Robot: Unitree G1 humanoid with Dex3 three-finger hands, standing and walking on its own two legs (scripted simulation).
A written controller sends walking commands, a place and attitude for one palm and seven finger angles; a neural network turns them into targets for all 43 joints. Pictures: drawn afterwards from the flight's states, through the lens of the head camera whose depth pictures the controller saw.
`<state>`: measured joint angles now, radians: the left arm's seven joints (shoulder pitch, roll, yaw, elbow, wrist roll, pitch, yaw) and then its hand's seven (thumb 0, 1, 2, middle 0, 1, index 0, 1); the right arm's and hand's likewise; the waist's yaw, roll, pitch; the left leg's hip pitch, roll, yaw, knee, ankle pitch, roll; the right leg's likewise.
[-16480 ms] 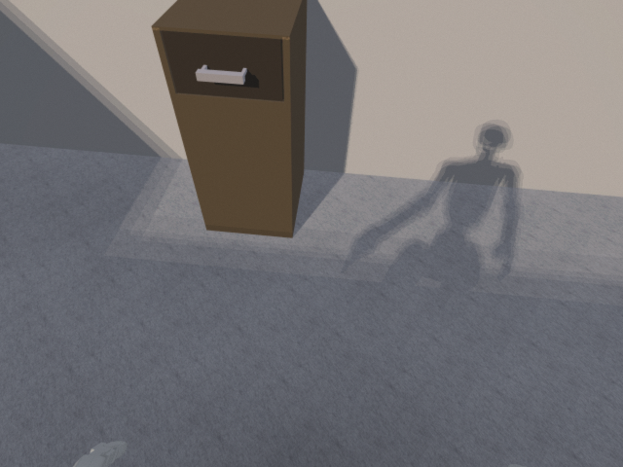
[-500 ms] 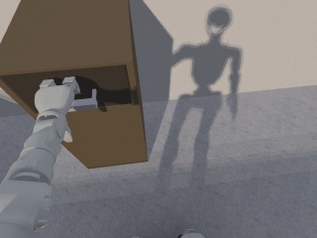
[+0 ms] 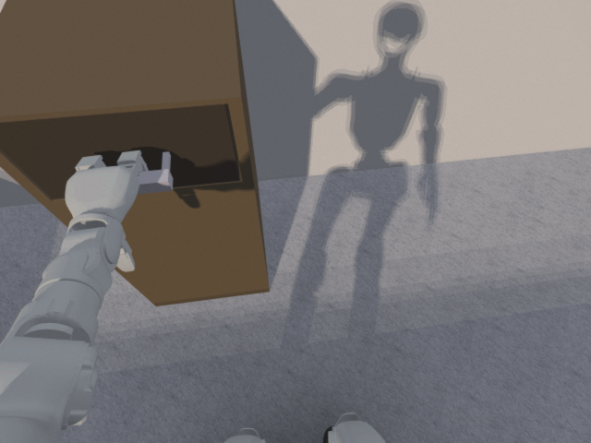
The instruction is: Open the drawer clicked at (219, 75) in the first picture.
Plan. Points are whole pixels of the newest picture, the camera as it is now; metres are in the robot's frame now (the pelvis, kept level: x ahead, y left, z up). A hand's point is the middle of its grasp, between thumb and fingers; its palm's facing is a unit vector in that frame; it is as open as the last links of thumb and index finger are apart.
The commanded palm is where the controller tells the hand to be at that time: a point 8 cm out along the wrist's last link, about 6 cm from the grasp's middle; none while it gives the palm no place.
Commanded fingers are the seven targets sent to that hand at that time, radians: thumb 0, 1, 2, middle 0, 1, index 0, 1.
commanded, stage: lower the fingers behind the handle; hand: left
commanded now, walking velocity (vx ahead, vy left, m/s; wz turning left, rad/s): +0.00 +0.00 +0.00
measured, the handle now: (127, 173) +0.51 +0.26 +0.01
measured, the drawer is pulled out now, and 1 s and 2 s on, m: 0.00 0.00 0.04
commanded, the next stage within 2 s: close the thumb around the handle in 0.62 s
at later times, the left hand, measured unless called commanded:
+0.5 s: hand (125, 206) +0.46 +0.26 -0.02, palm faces -0.08 -0.03 -1.00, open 13.8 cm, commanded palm +0.45 +0.25 +0.04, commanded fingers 0.00 -0.50 0.30 -0.30 -1.20 -0.30 -1.20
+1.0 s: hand (123, 209) +0.45 +0.26 -0.01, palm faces -0.06 -0.03 -1.00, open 11.6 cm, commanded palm +0.44 +0.25 +0.04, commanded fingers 0.00 0.34 0.66 -0.36 -1.29 -0.36 -1.29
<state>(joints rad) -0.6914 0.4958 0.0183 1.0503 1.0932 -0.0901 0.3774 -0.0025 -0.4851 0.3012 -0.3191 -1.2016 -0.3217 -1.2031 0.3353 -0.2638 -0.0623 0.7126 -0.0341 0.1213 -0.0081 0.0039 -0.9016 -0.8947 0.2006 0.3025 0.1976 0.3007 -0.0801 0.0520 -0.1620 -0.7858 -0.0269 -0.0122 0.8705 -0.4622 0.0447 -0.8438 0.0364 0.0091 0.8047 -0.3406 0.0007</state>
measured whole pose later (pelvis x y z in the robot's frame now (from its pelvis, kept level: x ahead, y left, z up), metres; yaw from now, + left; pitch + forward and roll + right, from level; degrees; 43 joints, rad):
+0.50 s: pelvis +0.00 +0.00 -0.01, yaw +0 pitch +23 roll -2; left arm -0.75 0.51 0.01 1.09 1.09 -0.07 0.39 0.00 -0.49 0.30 -0.31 -1.20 -0.32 -1.20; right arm 0.34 -0.26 -0.05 0.72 -0.04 0.11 0.00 0.00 -0.90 -0.89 0.20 0.30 0.20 0.30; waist -0.10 0.06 -0.17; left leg -0.86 -0.03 -0.01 0.94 -0.49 0.05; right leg -0.91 0.04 0.00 0.86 -0.36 0.01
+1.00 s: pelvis +0.00 +0.01 -0.01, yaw +0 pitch +23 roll -3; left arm -0.70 0.49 0.01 1.03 1.09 -0.08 0.40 0.00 -0.14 0.45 -0.32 -1.24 -0.35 -1.24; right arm 0.33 -0.26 -0.05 0.71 -0.04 0.13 0.01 0.00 -0.90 -0.89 0.20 0.30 0.20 0.30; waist -0.09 0.06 -0.18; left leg -0.83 -0.02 -0.01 0.93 -0.49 0.05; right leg -0.89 0.04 0.01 0.85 -0.36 0.01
